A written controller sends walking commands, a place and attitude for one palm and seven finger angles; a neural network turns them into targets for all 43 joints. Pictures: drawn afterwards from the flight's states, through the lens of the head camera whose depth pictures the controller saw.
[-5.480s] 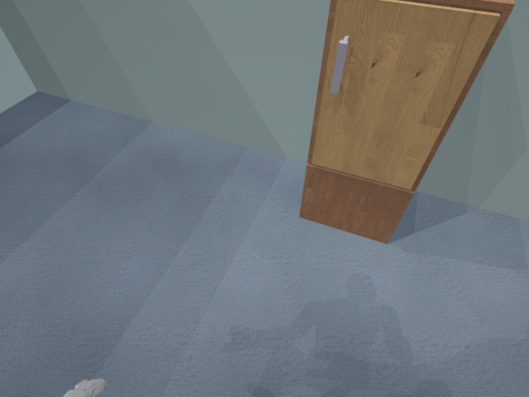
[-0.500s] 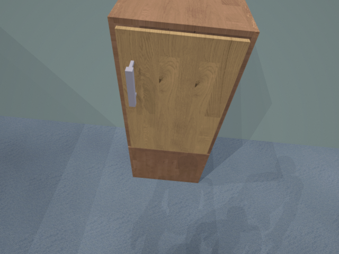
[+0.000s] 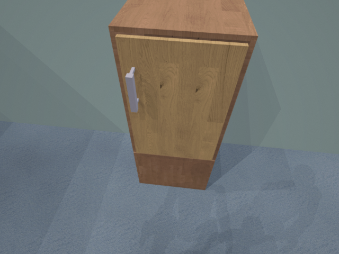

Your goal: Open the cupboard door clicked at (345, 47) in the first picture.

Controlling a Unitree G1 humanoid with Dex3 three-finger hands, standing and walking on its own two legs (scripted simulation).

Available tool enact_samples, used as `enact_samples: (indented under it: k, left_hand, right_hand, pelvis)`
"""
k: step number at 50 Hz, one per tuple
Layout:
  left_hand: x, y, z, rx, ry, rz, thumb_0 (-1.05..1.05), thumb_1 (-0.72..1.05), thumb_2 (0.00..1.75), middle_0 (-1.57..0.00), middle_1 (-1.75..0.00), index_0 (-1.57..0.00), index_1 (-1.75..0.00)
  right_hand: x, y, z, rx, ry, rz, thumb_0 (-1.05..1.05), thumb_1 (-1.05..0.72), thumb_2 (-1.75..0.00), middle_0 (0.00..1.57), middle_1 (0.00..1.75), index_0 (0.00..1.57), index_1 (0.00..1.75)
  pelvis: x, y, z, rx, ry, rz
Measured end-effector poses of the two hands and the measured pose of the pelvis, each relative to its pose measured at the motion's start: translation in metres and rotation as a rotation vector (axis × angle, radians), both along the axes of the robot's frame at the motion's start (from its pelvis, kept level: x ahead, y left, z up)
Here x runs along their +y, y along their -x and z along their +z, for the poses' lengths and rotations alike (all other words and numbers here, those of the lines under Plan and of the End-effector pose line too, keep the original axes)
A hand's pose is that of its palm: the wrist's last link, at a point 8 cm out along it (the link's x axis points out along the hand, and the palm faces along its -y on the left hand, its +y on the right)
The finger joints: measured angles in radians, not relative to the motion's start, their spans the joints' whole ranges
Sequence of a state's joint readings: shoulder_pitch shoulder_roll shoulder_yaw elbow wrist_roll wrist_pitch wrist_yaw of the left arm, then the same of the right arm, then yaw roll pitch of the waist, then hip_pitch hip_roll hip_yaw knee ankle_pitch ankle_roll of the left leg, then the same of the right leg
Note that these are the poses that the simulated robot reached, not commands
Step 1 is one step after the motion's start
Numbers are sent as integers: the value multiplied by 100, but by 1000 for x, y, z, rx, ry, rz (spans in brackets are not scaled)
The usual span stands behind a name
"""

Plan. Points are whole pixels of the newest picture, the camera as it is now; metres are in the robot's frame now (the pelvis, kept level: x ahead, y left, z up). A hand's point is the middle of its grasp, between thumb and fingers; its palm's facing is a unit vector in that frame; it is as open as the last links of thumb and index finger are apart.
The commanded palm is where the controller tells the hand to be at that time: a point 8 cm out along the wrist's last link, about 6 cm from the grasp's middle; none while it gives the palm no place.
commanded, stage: look again from close up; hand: left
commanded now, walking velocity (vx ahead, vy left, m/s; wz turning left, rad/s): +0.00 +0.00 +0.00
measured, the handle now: (133, 90) +0.60 +0.16 +0.03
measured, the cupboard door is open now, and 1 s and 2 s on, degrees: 0 0 0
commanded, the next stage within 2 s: shuffle to correct the standing spot in 0.46 s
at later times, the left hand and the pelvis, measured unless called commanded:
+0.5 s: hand out of the picture -0.02 +0.20 -0.17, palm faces +0.02 -0.98 -0.21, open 7.4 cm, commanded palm none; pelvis -0.02 +0.02 +0.00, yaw -1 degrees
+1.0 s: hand out of the picture -0.01 +0.16 -0.20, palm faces +0.07 -0.99 -0.15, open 7.4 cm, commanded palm none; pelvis +0.03 +0.00 -0.02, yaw +0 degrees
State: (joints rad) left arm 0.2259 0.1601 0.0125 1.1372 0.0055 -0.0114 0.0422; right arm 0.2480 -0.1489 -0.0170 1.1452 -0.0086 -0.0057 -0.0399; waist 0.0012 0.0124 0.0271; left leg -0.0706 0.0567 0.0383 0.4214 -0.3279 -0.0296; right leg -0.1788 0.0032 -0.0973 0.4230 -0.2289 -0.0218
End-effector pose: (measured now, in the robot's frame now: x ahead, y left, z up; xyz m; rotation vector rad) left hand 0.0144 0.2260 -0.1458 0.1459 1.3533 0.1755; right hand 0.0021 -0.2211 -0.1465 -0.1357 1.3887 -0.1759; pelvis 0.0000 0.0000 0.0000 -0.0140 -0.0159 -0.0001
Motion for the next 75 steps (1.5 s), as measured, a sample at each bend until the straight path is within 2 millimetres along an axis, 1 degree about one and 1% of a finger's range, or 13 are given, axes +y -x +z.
enact_samples:
  k: [3,7,13,25,32,38,44,51,55,59,65,71,75]
  left_hand:
    - [2,16,-3,14,-1,-16,0,93,89,-20,-30,-20,-29]
    - [8,33,-4,46,11,-15,1,92,89,-20,-30,-20,-29]
    - [18,44,-1,47,5,-2,1,91,89,-20,-30,-20,-29]
    - [19,40,3,43,-2,-16,1,91,89,-20,-30,-19,-29]
    - [11,33,1,41,3,-22,1,92,89,-20,-30,-19,-29]
    - [1,28,-5,59,16,-17,1,91,89,-20,-30,-19,-29]
    - [-11,24,-14,68,31,21,1,91,89,-20,-30,-19,-29]
    - [-17,25,-25,150,68,55,1,91,89,-20,-30,-19,-29]
    - [-18,-3,-19,135,56,49,1,91,89,-20,-30,-19,-29]
    - [-17,-35,-10,60,12,36,1,92,89,-20,-30,-19,-29]
    - [-3,-57,1,-10,-51,11,1,93,89,-20,-30,-20,-29]
    - [10,-54,-7,-29,-42,10,1,92,89,-20,-30,-20,-29]
    - [21,-52,-10,-59,-41,-4,1,91,89,-20,-30,-20,-29]
  right_hand:
    - [-3,-3,-2,-36,7,5,1,-92,-90,20,29,20,30]
    - [4,-1,-3,-78,4,25,0,-92,-90,20,29,19,30]
    - [19,13,-7,-62,-19,43,0,-93,-90,20,29,19,30]
    - [33,42,-10,5,-61,19,0,-91,-90,20,29,20,30]
    - [29,48,-11,32,-61,7,0,-91,-90,20,29,20,30]
    - [20,46,-16,57,-63,-8,0,-91,-90,20,29,20,30]
    - [6,27,-20,75,-45,4,0,-91,-90,20,29,20,30]
    - [5,-31,-14,-11,-1,37,0,-91,-90,20,29,19,30]
    - [5,-48,-12,-11,1,36,1,-92,-90,20,29,20,30]
    - [-4,-61,-13,6,-8,19,1,-93,-90,20,29,20,30]
    - [-19,-84,-9,-28,0,16,1,-93,-90,20,29,20,30]
    - [-15,-112,-4,-134,20,48,0,-92,-90,20,29,19,30]
    - [-5,-121,2,-237,31,56,0,-91,-90,20,29,19,30]
  pelvis:
    - [5,9,-4,8,13,-3]
    - [13,15,-6,3,2,-2]
    - [20,21,-6,-12,-11,-3]
    - [21,23,-4,-8,-22,-12]
    - [16,20,-5,-6,-25,-17]
    - [6,6,-11,3,-27,-21]
    - [-3,-14,-19,20,-11,5]
    - [2,-38,-22,19,-16,0]
    - [-2,-52,-16,13,-26,2]
    - [-9,-60,-12,16,-33,7]
    - [-14,-56,-8,29,-49,17]
    - [-2,-46,-13,10,-24,11]
    - [12,-39,-17,-12,-10,9]
